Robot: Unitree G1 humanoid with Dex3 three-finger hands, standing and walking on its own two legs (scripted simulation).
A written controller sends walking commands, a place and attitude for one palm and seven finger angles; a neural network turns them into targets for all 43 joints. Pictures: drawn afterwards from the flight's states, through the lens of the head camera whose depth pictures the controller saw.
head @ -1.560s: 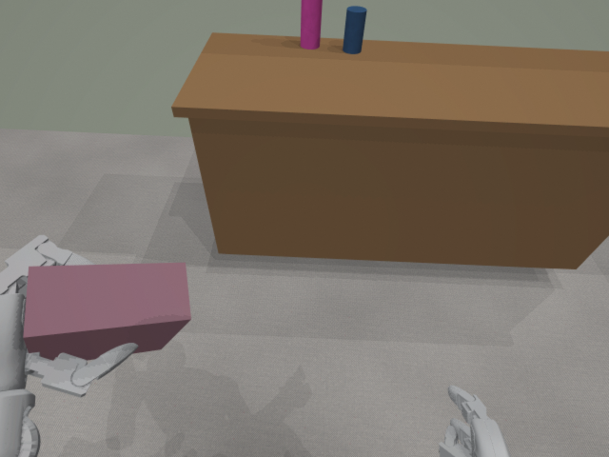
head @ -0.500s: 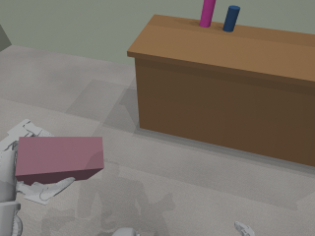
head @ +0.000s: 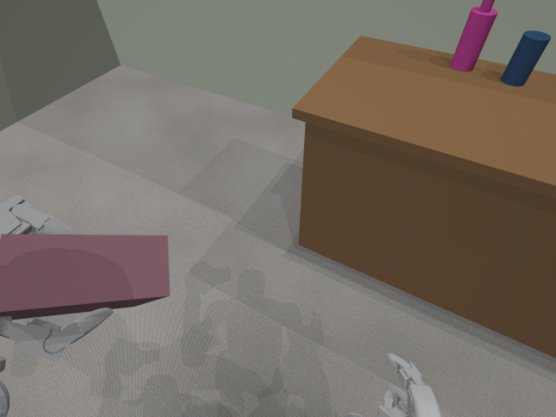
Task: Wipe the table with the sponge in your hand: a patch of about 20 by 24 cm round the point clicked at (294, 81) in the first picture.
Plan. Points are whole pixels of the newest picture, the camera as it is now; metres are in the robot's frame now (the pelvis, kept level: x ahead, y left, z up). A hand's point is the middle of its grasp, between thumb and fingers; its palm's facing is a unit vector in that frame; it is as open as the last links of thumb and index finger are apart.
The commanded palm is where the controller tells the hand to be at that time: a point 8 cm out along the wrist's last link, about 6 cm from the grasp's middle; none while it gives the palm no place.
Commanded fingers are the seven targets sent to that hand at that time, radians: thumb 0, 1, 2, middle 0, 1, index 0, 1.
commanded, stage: walk to a spot facing it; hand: left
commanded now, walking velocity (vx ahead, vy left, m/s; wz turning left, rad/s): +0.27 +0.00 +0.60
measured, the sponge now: (107, 277) +0.21 +0.20 +0.18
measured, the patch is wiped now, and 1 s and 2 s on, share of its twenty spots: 0.00 0.00 0.00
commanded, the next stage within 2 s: none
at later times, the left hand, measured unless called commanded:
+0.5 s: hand (76, 235) +0.25 +0.24 +0.20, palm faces +0.55 -0.68 -0.48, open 10.1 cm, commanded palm +0.18 +0.27 +0.19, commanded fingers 0.00 0.10 1.30 -1.20 -1.60 -1.20 -1.60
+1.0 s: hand (75, 367) +0.13 +0.19 +0.17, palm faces +0.78 -0.44 -0.44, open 10.1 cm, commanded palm +0.07 +0.20 +0.19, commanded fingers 0.00 0.10 1.30 -1.20 -1.60 -1.20 -1.60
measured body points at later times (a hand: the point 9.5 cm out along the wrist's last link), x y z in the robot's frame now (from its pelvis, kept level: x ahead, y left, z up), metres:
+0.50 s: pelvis +0.09 -0.04 +0.00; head +0.13 -0.03 +0.44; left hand +0.21 +0.27 +0.22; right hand +0.31 -0.26 -0.08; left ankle +0.10 +0.08 -0.73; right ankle +0.10 -0.11 -0.73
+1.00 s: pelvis +0.08 -0.12 +0.00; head +0.11 -0.15 +0.45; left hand +0.09 +0.21 +0.19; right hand +0.35 -0.22 -0.11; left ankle +0.04 +0.02 -0.66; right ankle +0.14 -0.19 -0.73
